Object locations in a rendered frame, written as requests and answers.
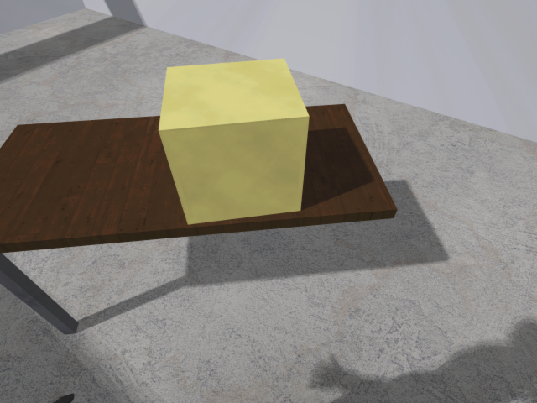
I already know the table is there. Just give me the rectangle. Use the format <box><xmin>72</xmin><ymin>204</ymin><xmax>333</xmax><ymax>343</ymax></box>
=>
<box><xmin>0</xmin><ymin>104</ymin><xmax>398</xmax><ymax>335</ymax></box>

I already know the carton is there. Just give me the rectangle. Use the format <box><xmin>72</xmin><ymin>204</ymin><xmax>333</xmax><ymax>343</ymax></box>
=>
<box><xmin>159</xmin><ymin>59</ymin><xmax>310</xmax><ymax>225</ymax></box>

